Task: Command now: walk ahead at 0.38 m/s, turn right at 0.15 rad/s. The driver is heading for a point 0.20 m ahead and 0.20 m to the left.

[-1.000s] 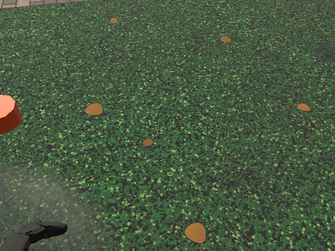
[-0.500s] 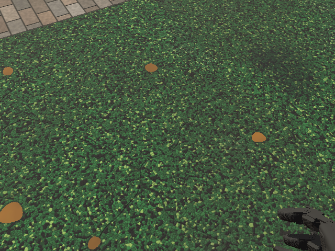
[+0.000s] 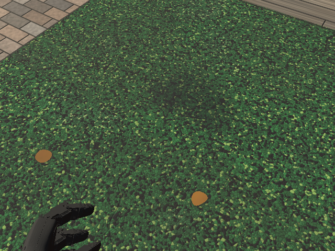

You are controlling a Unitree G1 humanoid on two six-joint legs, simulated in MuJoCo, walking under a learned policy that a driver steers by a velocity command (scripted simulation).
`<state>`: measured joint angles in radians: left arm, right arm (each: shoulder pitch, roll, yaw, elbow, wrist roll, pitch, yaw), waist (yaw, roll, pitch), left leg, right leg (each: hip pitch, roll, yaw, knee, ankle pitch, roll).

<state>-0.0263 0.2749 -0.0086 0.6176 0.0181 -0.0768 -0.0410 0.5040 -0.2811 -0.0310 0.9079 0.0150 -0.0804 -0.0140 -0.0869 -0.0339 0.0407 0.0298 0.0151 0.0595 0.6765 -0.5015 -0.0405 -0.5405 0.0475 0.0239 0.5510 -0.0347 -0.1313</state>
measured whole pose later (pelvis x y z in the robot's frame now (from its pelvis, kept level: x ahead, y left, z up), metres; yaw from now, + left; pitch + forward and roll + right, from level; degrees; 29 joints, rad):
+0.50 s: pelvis +0.18 +0.03 +0.02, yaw +3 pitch +1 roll -1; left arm 0.18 0.24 0.02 0.91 0.01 -0.04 0.01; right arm 0.11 -0.24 -0.03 0.79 -0.01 0.00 -0.02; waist 0.02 0.02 0.00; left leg -0.35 0.03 -0.03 0.53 -0.20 -0.02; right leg -0.20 0.04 -0.04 0.50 -0.33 -0.04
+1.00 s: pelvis +0.19 +0.04 +0.02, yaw +4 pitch -1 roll +0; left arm 0.18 0.22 0.04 1.05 0.00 0.01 0.04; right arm 0.09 -0.23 -0.05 0.95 -0.01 0.02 -0.03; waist 0.01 0.02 0.04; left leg -0.28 -0.01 -0.02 0.52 -0.22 0.00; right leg -0.13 0.01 -0.03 0.51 -0.36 -0.03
